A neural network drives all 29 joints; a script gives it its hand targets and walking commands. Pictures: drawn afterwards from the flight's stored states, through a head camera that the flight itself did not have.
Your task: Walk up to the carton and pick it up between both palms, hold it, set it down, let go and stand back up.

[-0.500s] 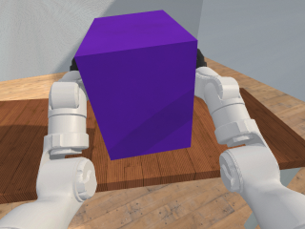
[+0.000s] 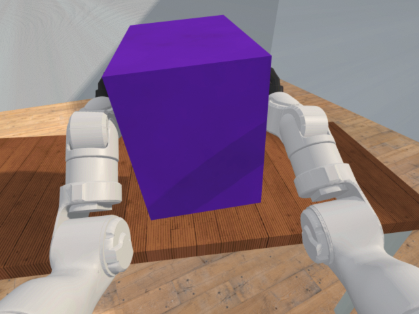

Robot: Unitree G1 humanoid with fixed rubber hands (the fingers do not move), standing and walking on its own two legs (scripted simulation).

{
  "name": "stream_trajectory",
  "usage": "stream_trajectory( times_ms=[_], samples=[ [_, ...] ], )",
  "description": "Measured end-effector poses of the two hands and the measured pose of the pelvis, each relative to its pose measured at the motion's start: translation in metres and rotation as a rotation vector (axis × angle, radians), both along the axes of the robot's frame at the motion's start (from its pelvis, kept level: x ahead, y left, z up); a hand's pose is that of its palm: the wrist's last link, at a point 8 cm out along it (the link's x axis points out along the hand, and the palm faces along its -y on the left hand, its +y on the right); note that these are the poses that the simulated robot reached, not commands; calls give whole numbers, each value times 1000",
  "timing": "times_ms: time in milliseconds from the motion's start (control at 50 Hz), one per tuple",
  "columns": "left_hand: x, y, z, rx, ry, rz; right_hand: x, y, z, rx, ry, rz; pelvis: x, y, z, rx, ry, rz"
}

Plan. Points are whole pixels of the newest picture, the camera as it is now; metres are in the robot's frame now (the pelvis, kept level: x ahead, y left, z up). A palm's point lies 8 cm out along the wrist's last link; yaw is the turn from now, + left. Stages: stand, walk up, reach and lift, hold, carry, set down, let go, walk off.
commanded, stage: hold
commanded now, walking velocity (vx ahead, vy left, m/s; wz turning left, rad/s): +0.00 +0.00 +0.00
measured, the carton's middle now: (190, 107) +0.40 +0.01 +0.27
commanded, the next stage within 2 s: none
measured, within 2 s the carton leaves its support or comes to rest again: neither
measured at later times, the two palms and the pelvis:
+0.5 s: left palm (108, 106) +0.37 +0.15 +0.29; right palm (272, 102) +0.36 -0.14 +0.29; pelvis +0.00 +0.00 +0.00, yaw +0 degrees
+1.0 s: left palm (108, 107) +0.37 +0.15 +0.29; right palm (271, 101) +0.36 -0.14 +0.29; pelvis +0.00 +0.00 +0.00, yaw +0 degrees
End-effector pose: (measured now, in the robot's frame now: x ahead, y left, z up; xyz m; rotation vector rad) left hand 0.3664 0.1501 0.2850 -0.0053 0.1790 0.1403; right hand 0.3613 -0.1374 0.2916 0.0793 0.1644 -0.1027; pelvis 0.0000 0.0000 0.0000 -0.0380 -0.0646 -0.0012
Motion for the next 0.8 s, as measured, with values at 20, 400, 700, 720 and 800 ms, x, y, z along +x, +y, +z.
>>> stream_trajectory(
  times_ms=[20, 400, 700, 720, 800],
  samples=[
    [0, 0, 0, 0, -1, -1, 0, 0, 0, 0, 0, -1, 0, 0, 0, 0, 1, 0],
    [0, -3, 4, 3, 2, 0, 0, -3, 2, 5, 4, -2, -3, 0, 0, 3, 6, -4],
    [3, -2, 2, 2, 1, 0, 2, -2, 1, -2, 5, -1, -2, -2, 0, 1, 13, 1],
    [3, -2, 2, 1, 2, -1, 2, -2, 0, -2, 6, -1, -2, -2, 0, 1, 13, 1],
    [3, -2, 1, -2, 1, -1, 2, -2, 1, -4, 5, -2, -1, -1, 0, 1, 14, 1]
  ],
)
